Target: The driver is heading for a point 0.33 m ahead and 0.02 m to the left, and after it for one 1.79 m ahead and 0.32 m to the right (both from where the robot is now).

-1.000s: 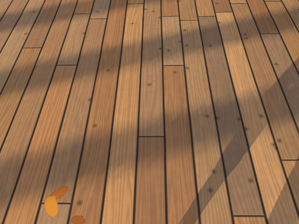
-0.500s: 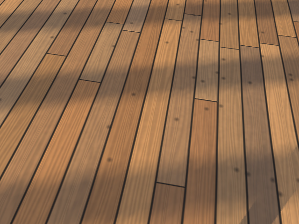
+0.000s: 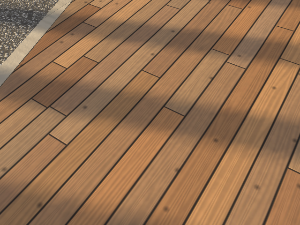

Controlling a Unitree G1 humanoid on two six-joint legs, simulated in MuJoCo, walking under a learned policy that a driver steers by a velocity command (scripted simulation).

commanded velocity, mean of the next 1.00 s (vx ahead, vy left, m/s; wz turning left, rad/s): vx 0.50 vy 0.00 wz -0.06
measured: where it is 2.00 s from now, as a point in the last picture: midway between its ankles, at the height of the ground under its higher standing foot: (182, 121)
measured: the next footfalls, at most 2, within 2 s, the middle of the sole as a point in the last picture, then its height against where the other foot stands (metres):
left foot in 0.20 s outside the picture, level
right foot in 0.78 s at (165, 205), level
